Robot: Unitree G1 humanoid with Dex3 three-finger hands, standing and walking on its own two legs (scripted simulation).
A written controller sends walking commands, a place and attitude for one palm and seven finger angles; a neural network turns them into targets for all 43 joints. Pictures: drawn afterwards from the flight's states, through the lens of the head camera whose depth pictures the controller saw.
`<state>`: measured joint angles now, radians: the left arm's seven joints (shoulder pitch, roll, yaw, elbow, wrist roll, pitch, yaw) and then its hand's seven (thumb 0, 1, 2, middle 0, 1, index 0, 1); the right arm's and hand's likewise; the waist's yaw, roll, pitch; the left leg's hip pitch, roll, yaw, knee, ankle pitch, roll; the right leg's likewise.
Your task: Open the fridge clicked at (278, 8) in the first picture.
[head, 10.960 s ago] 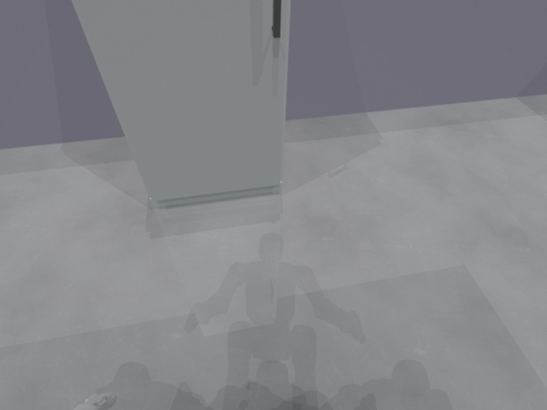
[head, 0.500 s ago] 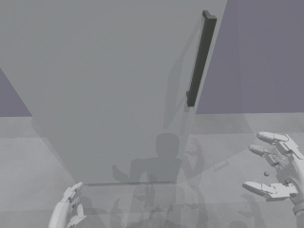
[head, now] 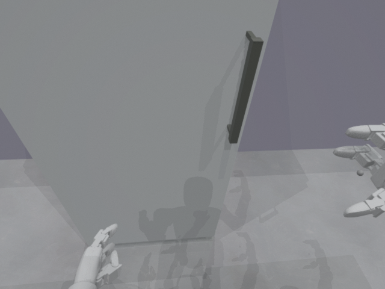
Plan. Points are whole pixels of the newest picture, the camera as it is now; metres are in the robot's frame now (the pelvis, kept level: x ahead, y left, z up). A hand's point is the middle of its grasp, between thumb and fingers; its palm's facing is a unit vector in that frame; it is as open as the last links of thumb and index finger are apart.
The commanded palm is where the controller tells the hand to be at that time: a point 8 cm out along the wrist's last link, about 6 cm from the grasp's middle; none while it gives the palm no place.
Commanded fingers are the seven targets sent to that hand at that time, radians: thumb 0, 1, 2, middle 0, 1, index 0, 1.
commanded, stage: raise the hand to about handle height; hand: right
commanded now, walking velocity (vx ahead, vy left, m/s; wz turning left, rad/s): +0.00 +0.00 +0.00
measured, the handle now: (240, 93) +0.50 -0.11 +0.18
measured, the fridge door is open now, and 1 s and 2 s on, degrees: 0 0 0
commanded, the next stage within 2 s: move the hooked fingers beside the handle in 0.60 s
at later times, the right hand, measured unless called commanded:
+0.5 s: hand (348, 155) +0.29 -0.26 +0.20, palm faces +0.02 +0.99 -0.11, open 14.0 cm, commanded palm +0.26 -0.30 +0.21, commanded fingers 0.00 0.50 -0.30 0.30 1.20 0.30 1.20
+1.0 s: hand (329, 144) +0.32 -0.24 +0.19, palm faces -0.02 +1.00 -0.09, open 14.0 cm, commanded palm +0.29 -0.29 +0.21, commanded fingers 0.00 0.50 -0.30 0.30 1.20 0.30 1.20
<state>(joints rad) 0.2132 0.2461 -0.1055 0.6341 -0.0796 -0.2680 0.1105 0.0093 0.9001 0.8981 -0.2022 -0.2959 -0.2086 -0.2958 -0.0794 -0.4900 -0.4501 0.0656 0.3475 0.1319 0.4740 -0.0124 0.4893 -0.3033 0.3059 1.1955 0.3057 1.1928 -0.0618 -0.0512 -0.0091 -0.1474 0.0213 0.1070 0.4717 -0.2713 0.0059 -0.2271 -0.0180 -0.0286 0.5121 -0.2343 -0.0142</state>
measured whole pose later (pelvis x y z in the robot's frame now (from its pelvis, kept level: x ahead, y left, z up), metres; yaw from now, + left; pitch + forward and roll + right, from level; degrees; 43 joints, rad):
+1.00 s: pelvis +0.01 +0.01 +0.00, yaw +0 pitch -2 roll +0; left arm 0.20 0.26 -0.09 0.63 -0.09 -0.22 0.11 0.01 0.90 0.90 -0.20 -0.30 -0.21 -0.30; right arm -0.24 -0.47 -0.40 0.14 0.31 0.22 0.43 -0.01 0.50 -0.30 0.31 1.20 0.31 1.20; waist -0.04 -0.05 -0.02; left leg -0.15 0.02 0.10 0.48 -0.29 0.01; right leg -0.22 -0.02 -0.04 0.49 -0.25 -0.01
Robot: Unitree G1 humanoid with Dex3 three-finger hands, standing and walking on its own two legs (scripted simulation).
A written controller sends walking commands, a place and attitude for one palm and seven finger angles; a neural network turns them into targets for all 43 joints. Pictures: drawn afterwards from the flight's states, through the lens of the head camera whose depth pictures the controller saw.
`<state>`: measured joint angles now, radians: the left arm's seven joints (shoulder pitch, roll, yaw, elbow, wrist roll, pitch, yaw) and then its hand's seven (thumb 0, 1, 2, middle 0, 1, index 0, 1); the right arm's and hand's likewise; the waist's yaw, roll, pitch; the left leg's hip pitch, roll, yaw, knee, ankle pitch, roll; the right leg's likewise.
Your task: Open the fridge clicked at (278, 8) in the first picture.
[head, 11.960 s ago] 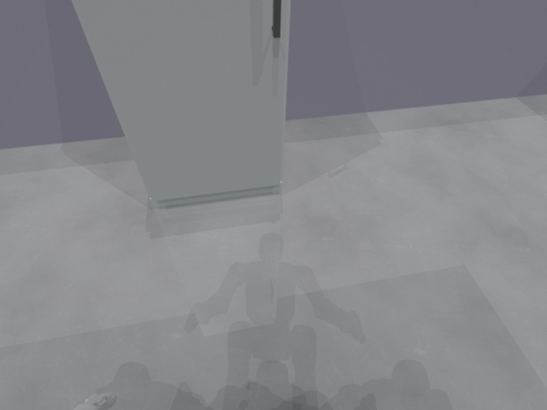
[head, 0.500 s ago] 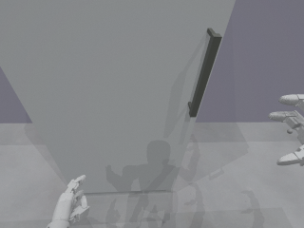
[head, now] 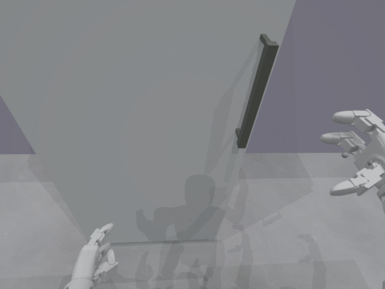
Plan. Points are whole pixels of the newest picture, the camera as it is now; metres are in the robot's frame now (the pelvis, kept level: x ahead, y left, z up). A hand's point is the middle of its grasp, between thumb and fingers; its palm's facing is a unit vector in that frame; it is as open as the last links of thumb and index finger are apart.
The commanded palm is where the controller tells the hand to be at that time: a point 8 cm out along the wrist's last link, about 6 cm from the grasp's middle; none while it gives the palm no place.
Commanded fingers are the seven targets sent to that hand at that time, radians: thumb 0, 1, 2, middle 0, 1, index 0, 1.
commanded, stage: move the hooked fingers beside the handle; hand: right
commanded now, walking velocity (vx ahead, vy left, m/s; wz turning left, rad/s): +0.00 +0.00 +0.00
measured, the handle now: (251, 98) +0.49 -0.12 +0.18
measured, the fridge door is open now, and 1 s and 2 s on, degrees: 0 0 0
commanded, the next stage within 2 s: none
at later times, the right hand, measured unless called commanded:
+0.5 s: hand (320, 137) +0.35 -0.22 +0.19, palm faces -0.02 +1.00 -0.06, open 14.0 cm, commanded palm +0.32 -0.27 +0.20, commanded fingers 0.00 0.50 -0.30 0.30 1.20 0.30 1.20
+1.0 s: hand (296, 123) +0.39 -0.19 +0.19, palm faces -0.04 +1.00 -0.04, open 14.0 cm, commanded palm +0.37 -0.24 +0.19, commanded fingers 0.00 0.50 -0.30 0.30 1.20 0.30 1.20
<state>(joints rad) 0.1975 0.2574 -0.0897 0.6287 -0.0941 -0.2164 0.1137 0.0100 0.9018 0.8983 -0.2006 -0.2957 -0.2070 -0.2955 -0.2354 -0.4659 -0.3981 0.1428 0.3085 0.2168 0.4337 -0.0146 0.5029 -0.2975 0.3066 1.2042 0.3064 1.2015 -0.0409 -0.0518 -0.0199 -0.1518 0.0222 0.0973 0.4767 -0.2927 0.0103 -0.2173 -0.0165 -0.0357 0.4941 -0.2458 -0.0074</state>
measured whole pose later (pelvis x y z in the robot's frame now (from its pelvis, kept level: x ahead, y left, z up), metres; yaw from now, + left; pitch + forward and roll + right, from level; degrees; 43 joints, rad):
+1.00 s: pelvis +0.00 +0.01 +0.00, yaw +1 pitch +0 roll +0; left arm 0.25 0.27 -0.06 0.65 -0.10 -0.12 0.11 0.01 0.90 0.90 -0.20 -0.30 -0.21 -0.30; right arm -0.54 -0.42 -0.29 0.48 0.23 0.17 0.29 -0.01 0.50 -0.30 0.30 1.20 0.30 1.20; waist 0.02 -0.04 -0.03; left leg -0.18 0.01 0.08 0.48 -0.29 0.02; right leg -0.23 -0.03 -0.05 0.48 -0.24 0.00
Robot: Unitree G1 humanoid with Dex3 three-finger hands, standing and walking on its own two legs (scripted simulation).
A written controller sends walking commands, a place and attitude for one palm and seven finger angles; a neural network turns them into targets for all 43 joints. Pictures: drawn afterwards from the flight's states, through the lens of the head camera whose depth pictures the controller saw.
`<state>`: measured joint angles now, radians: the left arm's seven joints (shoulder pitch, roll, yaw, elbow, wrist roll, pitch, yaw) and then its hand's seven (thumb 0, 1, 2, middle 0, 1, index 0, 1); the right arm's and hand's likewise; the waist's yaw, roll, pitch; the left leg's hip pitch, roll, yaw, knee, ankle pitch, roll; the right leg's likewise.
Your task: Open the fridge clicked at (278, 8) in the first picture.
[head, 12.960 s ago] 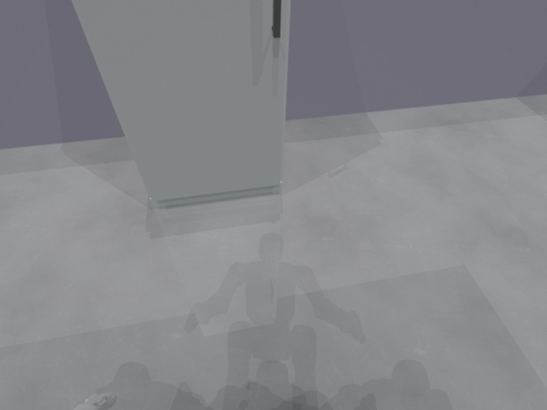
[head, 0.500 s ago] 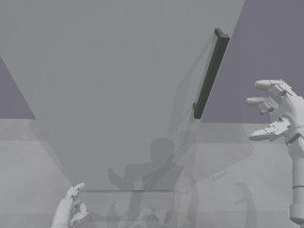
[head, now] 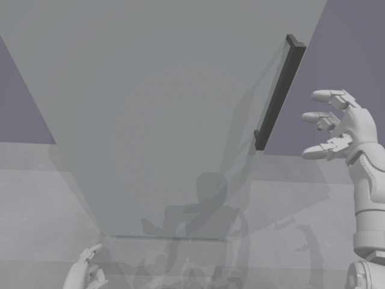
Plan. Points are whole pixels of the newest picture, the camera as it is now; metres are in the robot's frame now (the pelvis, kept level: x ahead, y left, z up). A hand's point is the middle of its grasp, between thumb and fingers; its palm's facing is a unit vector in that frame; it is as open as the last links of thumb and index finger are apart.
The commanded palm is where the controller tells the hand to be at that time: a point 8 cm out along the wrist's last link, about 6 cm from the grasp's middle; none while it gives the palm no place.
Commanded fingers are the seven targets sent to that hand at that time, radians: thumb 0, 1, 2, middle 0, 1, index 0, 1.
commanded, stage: move the hooked fingers beside the handle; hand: right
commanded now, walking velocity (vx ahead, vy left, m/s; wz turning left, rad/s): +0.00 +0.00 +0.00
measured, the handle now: (273, 99) +0.48 -0.13 +0.18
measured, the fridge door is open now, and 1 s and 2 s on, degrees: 0 0 0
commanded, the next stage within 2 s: feel for the door with the fingertips in 1.10 s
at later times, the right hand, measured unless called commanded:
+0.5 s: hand (310, 116) +0.42 -0.20 +0.19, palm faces -0.04 +1.00 -0.01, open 14.0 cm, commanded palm +0.39 -0.25 +0.19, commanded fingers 0.00 0.50 -0.30 0.30 1.20 0.30 1.20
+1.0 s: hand (310, 120) +0.42 -0.20 +0.19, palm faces -0.02 +1.00 -0.01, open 14.0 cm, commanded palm +0.39 -0.25 +0.19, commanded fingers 0.00 0.50 -0.30 0.30 1.20 0.30 1.20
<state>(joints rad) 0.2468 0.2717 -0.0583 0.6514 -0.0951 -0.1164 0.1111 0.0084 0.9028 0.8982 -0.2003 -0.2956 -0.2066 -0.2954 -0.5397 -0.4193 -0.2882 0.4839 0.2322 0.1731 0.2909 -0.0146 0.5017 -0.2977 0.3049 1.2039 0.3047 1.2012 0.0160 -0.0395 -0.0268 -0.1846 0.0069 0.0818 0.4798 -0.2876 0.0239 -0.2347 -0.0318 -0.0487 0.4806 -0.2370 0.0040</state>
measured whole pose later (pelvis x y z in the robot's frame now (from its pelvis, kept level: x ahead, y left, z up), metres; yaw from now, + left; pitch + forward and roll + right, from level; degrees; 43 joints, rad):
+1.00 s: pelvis +0.00 -0.01 +0.00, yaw +1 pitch +1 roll +0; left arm 0.26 0.26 -0.05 0.64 -0.09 -0.07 0.09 0.01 0.90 0.90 -0.20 -0.30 -0.21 -0.30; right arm -0.64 -0.39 -0.26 0.60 0.20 0.12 0.24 -0.01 0.50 -0.30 0.30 1.20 0.30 1.20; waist 0.03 -0.02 -0.04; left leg -0.21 0.01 0.07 0.47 -0.28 0.01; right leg -0.26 -0.03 -0.06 0.48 -0.24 -0.01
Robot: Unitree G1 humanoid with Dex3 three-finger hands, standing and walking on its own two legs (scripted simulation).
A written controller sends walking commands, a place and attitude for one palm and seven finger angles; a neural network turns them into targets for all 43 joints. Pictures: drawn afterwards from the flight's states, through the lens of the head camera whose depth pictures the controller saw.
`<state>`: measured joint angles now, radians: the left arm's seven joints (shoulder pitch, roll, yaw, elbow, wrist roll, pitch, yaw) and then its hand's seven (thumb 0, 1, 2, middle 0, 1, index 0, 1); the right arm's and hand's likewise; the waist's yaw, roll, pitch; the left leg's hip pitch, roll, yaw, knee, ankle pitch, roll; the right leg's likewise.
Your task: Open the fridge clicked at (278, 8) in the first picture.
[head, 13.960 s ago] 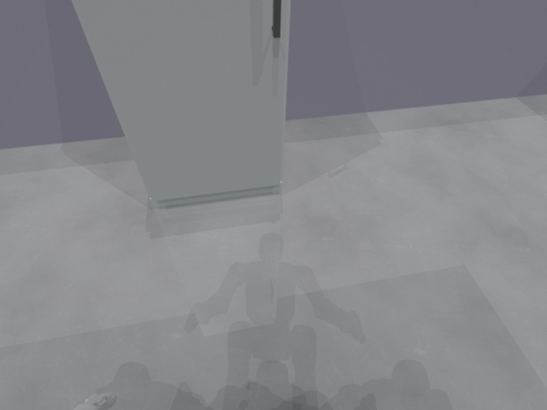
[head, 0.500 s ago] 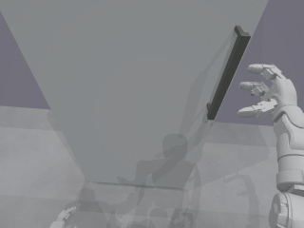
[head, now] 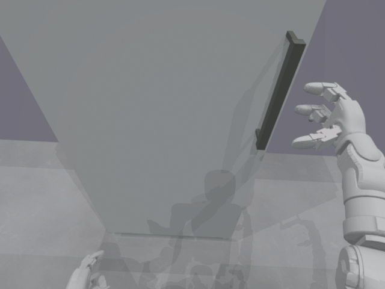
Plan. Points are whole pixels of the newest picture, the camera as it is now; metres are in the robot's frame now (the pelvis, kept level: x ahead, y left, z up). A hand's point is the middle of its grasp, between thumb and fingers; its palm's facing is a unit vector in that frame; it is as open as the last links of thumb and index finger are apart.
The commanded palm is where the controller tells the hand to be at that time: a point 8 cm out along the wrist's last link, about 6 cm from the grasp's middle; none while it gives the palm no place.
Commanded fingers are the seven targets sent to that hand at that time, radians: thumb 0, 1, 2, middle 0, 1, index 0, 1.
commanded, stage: move the hooked fingers beside the handle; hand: right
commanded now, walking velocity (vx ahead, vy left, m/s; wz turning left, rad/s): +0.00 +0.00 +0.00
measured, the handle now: (273, 98) +0.48 -0.13 +0.18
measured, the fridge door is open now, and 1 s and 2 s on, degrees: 0 0 0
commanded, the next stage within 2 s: feel for the door with the fingertips in 0.10 s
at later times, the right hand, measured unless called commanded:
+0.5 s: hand (295, 116) +0.41 -0.16 +0.19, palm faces -0.04 +1.00 +0.00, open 14.0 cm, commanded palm +0.39 -0.21 +0.19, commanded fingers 0.00 0.50 -0.30 0.30 1.20 0.30 1.20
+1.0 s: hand (293, 110) +0.43 -0.16 +0.19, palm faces -0.02 +1.00 +0.00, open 14.0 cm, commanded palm +0.40 -0.21 +0.19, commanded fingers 0.00 0.50 -0.30 0.30 1.20 0.30 1.20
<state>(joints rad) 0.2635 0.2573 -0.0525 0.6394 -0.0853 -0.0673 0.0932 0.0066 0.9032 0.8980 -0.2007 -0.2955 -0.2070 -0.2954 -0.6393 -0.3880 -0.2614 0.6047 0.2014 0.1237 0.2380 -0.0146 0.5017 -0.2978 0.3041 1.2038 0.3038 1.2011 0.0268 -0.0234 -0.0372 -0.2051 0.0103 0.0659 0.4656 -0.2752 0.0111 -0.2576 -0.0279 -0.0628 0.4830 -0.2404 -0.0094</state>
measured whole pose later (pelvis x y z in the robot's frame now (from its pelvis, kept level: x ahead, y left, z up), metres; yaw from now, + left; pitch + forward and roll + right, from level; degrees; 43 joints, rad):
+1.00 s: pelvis +0.00 +0.01 +0.00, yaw +0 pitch +1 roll +0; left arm 0.29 0.26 -0.03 0.67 -0.08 -0.03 0.08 0.01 0.90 0.90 -0.20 -0.30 -0.21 -0.30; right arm -0.69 -0.34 -0.24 0.64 0.19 0.12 0.18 -0.01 0.50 -0.30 0.30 1.20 0.30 1.20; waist 0.03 -0.02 -0.04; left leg -0.20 0.00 0.06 0.46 -0.27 0.02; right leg -0.25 -0.04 -0.06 0.47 -0.24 0.00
